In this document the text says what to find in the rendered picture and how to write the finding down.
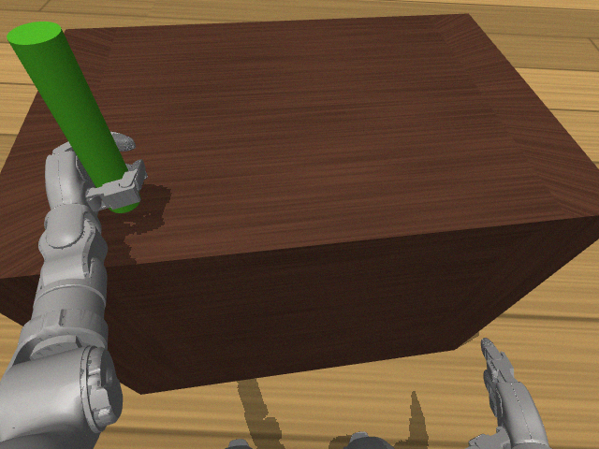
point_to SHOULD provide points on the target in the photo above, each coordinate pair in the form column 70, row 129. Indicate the left robot hand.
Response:
column 67, row 181

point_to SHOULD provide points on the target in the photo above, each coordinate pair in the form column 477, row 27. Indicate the left robot arm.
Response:
column 60, row 388

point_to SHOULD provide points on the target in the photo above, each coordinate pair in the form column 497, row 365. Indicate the right robot hand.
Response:
column 510, row 401

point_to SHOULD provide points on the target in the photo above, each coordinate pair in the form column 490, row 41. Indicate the can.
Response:
column 50, row 63

